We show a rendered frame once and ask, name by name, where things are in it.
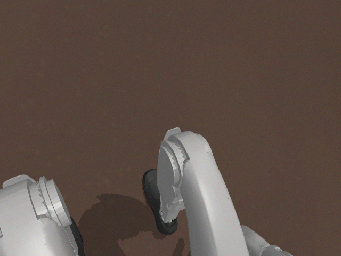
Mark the left robot foot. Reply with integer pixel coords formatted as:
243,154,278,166
70,216,86,256

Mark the right robot arm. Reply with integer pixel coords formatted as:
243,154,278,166
261,245,292,256

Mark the right robot hand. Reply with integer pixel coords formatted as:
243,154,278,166
241,225,270,256

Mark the right robot foot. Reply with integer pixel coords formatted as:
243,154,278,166
142,169,177,235

